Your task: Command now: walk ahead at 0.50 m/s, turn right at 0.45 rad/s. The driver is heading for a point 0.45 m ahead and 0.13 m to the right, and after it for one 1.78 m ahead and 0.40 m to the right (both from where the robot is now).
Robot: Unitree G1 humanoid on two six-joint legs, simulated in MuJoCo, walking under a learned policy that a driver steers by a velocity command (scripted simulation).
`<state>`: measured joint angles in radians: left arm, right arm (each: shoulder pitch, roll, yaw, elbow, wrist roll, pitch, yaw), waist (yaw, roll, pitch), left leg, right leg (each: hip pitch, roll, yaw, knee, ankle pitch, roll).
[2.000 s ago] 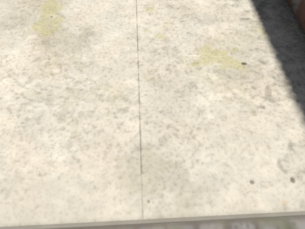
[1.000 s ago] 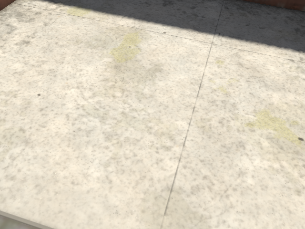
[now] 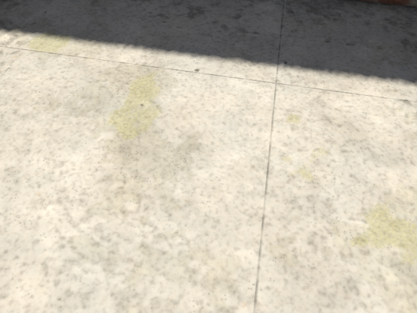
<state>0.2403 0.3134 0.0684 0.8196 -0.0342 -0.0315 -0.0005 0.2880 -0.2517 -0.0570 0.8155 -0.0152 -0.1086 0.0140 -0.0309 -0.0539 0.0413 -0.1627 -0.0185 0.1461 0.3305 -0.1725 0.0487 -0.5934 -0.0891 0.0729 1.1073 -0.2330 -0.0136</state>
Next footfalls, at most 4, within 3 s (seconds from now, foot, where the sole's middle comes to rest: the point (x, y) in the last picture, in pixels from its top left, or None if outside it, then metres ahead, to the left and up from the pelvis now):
0.30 right None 0.32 -0.15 -0.78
0.82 left None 0.43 0.04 -0.78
1.44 left None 0.40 0.10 -0.78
2.06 right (264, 281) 0.58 -0.20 -0.78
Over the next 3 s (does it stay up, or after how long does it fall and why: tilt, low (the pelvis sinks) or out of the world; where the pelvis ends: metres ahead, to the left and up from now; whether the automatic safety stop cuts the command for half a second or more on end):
stays up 0.99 -0.26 -0.01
